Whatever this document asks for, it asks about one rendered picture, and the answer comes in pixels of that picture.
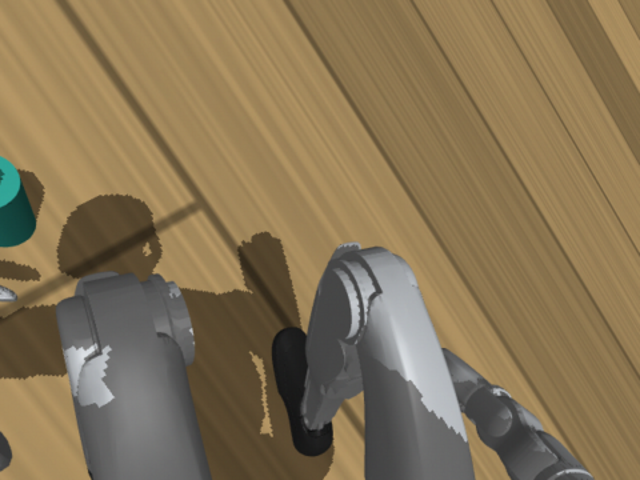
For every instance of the right robot arm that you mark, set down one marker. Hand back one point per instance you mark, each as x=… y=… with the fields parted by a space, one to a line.
x=517 y=436

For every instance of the right robot foot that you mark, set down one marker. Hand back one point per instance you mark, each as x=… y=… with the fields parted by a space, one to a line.
x=290 y=369

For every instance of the right robot hand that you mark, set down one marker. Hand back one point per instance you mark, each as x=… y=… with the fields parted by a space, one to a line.
x=465 y=379

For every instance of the bottle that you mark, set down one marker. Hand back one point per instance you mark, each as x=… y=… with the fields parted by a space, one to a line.
x=17 y=220

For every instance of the left robot hand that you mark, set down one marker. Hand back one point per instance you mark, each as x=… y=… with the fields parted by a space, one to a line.
x=7 y=295

